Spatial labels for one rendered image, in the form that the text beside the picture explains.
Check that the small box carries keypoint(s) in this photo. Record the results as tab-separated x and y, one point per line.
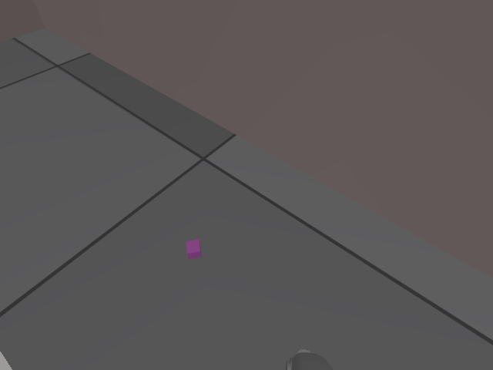
193	249

